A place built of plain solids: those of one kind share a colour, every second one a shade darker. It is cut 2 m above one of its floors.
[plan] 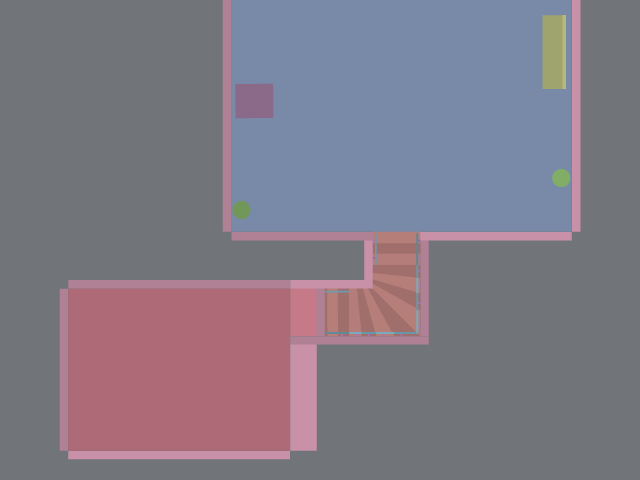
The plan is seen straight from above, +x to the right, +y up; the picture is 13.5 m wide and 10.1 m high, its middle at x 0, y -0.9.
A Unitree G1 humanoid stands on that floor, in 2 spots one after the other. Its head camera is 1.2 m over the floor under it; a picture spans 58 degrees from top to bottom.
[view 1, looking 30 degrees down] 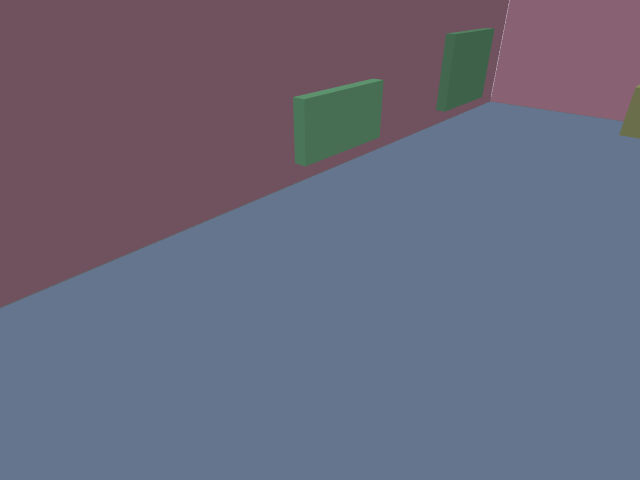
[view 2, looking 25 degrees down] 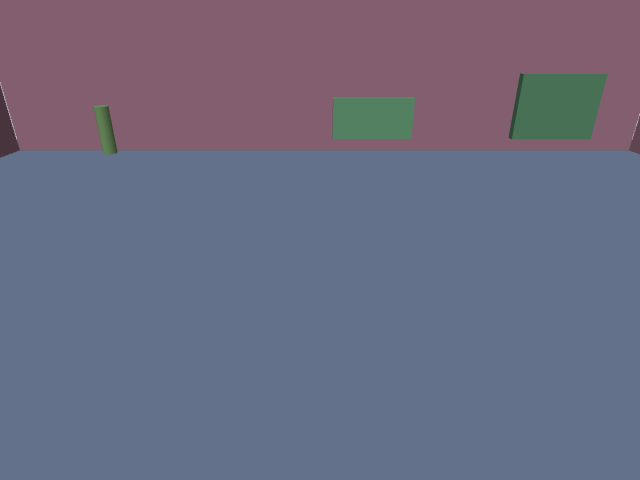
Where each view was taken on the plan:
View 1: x -0.25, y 3.31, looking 41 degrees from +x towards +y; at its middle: floor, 2.40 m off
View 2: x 1.66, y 0.27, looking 90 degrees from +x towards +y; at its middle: floor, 2.84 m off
